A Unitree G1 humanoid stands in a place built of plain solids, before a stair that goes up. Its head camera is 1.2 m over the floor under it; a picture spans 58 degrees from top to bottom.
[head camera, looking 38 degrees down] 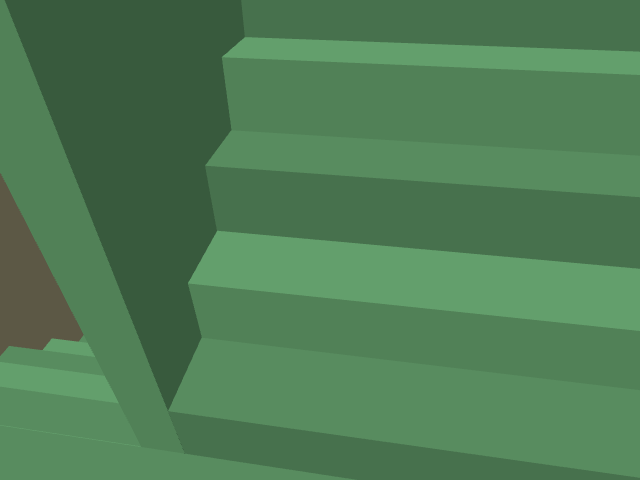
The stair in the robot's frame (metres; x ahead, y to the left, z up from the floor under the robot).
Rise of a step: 0.22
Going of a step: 0.23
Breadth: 1.30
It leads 8 degrees to the right of straight ahead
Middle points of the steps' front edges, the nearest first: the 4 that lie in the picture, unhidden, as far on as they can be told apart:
0.48 -0.27 0.22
0.71 -0.30 0.43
0.94 -0.34 0.65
1.16 -0.37 0.86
